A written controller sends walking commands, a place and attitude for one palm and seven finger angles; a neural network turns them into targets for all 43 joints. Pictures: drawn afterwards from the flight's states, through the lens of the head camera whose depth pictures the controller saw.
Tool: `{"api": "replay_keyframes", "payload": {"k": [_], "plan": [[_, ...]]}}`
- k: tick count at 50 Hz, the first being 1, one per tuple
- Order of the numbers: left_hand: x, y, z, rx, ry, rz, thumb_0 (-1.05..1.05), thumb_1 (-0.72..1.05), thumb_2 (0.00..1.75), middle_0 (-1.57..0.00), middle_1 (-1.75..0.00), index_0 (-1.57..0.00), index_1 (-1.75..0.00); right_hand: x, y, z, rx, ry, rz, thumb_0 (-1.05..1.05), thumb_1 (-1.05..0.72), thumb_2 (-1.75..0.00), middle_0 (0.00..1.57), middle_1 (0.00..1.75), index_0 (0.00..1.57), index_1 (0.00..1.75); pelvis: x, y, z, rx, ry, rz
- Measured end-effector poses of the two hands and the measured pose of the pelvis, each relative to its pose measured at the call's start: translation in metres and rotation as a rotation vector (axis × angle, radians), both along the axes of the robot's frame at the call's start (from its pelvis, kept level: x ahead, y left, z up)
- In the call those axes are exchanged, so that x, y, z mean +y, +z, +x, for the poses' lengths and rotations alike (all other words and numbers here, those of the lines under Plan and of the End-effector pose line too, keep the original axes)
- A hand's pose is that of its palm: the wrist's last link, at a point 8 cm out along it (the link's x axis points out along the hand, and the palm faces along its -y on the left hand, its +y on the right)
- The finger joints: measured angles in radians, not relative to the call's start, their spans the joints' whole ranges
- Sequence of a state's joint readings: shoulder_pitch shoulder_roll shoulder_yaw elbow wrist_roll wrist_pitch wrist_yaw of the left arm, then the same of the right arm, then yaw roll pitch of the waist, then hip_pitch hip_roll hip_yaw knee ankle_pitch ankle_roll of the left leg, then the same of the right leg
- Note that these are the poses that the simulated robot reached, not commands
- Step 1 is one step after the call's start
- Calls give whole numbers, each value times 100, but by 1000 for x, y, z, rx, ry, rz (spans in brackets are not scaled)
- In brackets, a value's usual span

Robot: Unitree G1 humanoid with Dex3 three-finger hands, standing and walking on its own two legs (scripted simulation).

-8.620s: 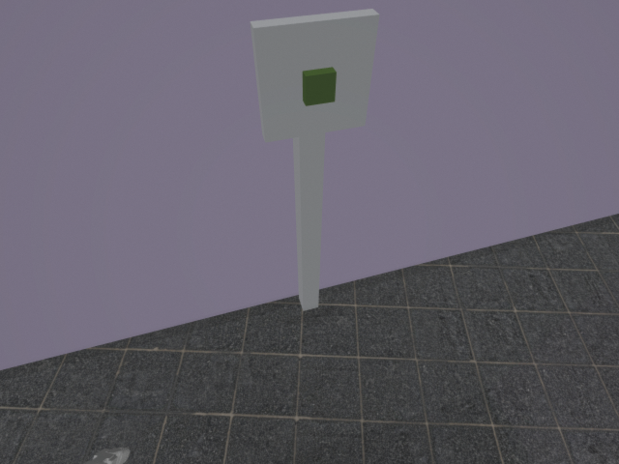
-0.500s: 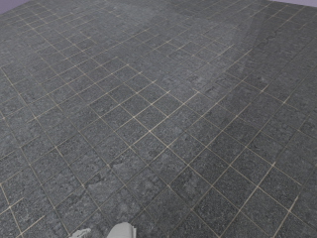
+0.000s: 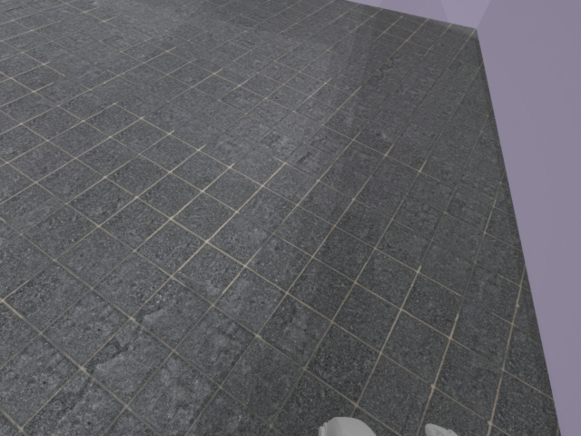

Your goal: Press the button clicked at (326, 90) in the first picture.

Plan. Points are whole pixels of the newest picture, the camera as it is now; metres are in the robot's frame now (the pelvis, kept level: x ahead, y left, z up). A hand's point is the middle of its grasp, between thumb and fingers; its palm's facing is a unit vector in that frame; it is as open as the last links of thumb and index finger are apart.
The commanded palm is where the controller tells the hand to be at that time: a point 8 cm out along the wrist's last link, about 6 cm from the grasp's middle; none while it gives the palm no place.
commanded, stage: turn to face it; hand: left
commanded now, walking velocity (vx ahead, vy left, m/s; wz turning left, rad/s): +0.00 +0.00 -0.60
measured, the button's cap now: out of the picture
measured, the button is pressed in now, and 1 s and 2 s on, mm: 0 0 0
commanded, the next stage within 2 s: none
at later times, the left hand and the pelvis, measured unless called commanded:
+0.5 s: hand (239, 433) +0.14 +0.08 -0.15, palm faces -0.32 -0.91 -0.27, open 7.4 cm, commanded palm none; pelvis -0.02 -0.07 +0.00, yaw -18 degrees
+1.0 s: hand out of the picture +0.13 +0.15 -0.19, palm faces -0.49 -0.85 -0.20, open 7.4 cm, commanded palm none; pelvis -0.01 -0.01 -0.01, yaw -36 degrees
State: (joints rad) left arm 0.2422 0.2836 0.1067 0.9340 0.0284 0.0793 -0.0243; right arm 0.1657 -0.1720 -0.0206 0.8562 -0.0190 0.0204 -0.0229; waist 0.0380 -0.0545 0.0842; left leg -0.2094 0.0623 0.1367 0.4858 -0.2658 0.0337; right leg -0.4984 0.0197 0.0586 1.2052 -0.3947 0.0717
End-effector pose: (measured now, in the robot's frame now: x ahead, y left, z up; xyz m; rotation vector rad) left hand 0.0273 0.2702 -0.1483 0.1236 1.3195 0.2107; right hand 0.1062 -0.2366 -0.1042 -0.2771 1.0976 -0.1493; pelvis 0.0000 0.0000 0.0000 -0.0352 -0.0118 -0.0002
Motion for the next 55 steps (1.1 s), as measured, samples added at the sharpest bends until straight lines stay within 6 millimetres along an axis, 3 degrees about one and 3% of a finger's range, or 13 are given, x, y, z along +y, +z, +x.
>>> {"api": "replay_keyframes", "payload": {"k": [4,8,15,19,25,31,39,44,50,55], "plan": [[-4,5,23,-14,-67,6,1,91,90,-20,-29,-19,-30,-8,-6,-42,48,-94,15,0,-90,-90,20,30,21,30,-1,1,-3,2,-53,-2],[-22,9,54,-36,-158,9,1,91,90,-20,-29,-19,-30,-21,-16,-89,112,-198,35,0,-90,-90,20,30,21,30,-9,0,-7,6,-110,5],[-85,17,116,-152,-346,35,1,91,90,-20,-29,-19,-30,-58,-48,-172,219,-367,86,0,-90,-90,20,30,21,30,-42,-15,-16,15,-210,43],[-119,27,131,-206,-419,52,1,91,90,-20,-29,-20,-30,-76,-57,-199,270,-432,100,0,-90,-90,20,30,20,30,-57,-15,-21,8,-248,46],[-144,36,124,-184,-461,42,1,91,90,-20,-29,-20,-30,-92,-43,-192,202,-473,109,0,-91,-90,19,30,20,30,-72,-2,-25,-3,-314,67],[-148,29,107,-129,-485,20,1,90,90,-20,-30,-20,-30,-101,-34,-172,116,-492,90,0,-91,-90,19,30,20,30,-74,0,-27,-4,-376,61],[-120,11,86,-21,-495,12,1,90,90,-20,-30,-20,-30,-95,-20,-139,19,-504,44,0,-91,-90,19,30,20,30,-55,-3,-23,7,-466,41],[-91,-7,92,36,-521,10,1,90,90,-20,-30,-20,-30,-78,-9,-124,-55,-531,-3,0,-90,-90,20,30,20,30,-33,-10,-15,22,-529,25],[-76,-9,124,31,-603,3,1,91,90,-20,-29,-20,-30,-44,0,-148,-42,-589,-16,0,-90,-90,20,30,21,30,-14,-5,-12,-3,-622,11],[-81,0,150,8,-679,6,1,91,90,-20,-29,-19,-30,-17,-1,-184,-6,-686,9,0,-90,-90,20,30,21,30,-7,0,-12,-2,-687,-2]]}}
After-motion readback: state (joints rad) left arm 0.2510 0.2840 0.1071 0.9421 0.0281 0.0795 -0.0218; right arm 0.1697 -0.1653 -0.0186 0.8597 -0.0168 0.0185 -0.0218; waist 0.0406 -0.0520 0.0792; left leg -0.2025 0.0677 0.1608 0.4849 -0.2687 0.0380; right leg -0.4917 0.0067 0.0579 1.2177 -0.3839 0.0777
